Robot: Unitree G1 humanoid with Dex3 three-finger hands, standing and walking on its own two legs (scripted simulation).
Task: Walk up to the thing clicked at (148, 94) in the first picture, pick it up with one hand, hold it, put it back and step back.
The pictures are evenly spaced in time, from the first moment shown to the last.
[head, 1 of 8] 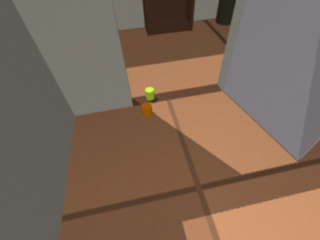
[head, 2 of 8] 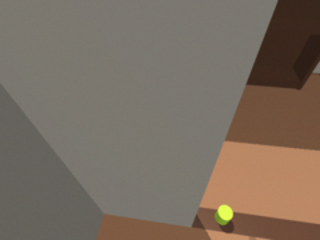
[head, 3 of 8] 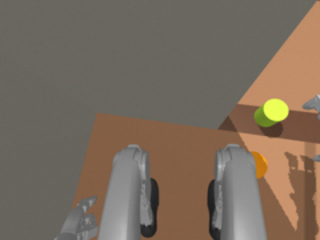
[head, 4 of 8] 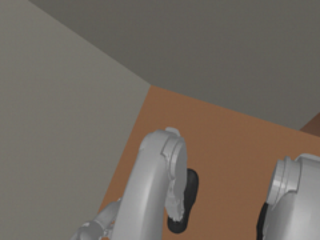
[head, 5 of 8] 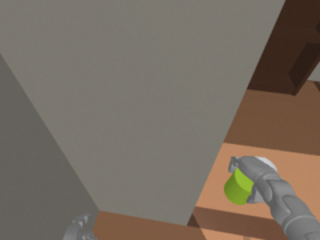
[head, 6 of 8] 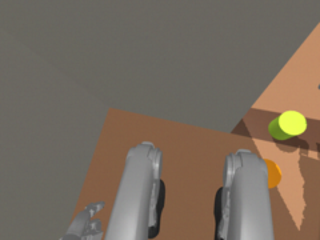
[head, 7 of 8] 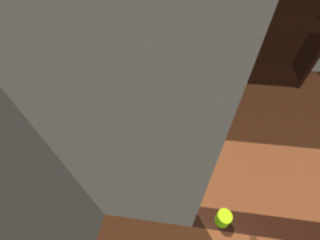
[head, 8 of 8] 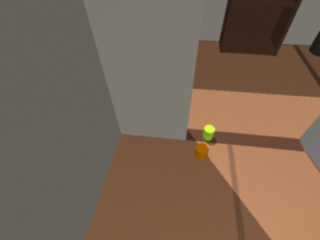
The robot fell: no
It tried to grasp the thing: yes
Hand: right
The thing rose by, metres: 0.64
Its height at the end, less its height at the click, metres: +0.00
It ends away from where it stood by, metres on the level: 0.02
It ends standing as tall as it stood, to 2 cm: yes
